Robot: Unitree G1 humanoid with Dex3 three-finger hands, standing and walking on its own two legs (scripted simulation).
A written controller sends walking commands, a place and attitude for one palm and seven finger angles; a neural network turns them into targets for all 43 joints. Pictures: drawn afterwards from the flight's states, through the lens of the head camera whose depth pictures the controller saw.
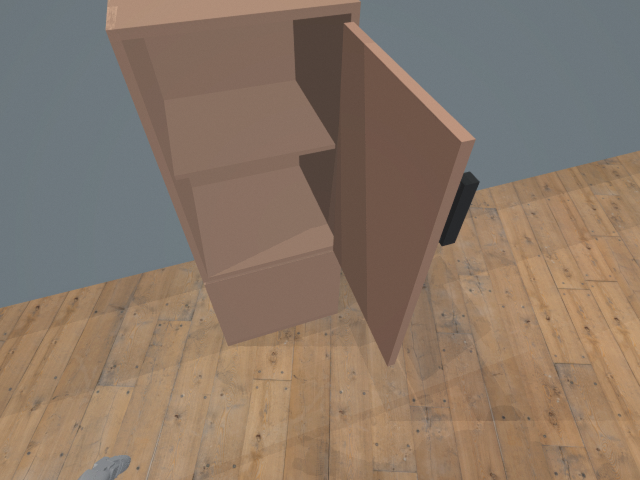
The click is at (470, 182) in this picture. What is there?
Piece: cupboard door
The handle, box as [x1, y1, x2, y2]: [439, 172, 479, 245]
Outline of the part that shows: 470,172 463,173 439,240 441,245 454,242 479,182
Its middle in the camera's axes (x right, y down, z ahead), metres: +0.18 -0.04 +0.58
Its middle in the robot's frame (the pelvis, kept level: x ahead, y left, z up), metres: +0.48 -0.16 +0.06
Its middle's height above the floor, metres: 0.83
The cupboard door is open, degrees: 90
